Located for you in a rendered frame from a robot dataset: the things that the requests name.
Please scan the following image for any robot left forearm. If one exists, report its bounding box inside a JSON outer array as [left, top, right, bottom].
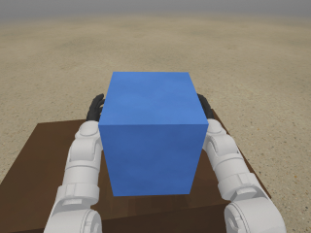
[[44, 120, 103, 233]]

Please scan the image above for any right robot upper arm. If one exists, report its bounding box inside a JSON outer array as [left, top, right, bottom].
[[224, 197, 286, 233]]

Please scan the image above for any carton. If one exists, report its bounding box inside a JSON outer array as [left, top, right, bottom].
[[98, 72, 209, 197]]

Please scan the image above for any left robot upper arm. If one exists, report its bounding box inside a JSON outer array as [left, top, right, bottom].
[[45, 209, 102, 233]]

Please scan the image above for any right robot hand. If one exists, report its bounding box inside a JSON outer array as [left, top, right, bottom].
[[196, 93, 215, 119]]

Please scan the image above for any robot right forearm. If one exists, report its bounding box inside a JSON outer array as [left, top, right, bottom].
[[202, 118, 287, 233]]

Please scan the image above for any pedestal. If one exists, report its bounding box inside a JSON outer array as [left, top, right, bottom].
[[0, 109, 272, 233]]

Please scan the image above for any left robot hand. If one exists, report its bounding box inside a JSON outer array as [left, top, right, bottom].
[[86, 93, 105, 122]]

